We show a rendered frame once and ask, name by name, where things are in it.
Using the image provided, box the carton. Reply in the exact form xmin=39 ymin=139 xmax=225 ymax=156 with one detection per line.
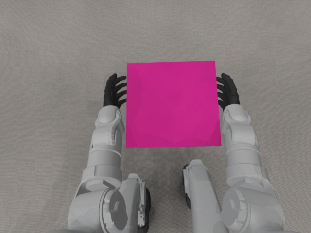
xmin=126 ymin=61 xmax=221 ymax=148

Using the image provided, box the left robot hand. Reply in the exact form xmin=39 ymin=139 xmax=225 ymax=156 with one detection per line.
xmin=103 ymin=73 xmax=127 ymax=108

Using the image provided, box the robot right forearm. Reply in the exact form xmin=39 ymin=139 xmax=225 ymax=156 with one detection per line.
xmin=221 ymin=104 xmax=278 ymax=200

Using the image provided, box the robot left forearm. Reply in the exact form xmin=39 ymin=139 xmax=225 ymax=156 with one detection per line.
xmin=73 ymin=105 xmax=125 ymax=200

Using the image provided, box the right robot upper arm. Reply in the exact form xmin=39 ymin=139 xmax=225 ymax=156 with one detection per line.
xmin=221 ymin=186 xmax=300 ymax=233

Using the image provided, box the right robot foot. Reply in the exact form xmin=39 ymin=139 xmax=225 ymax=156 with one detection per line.
xmin=183 ymin=164 xmax=191 ymax=209

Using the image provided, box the right robot hand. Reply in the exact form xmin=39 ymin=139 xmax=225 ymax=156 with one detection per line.
xmin=216 ymin=73 xmax=240 ymax=111

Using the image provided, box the robot right shin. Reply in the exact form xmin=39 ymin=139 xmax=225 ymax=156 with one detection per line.
xmin=187 ymin=159 xmax=210 ymax=199

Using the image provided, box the left robot upper arm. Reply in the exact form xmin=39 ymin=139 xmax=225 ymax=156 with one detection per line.
xmin=47 ymin=188 xmax=128 ymax=233

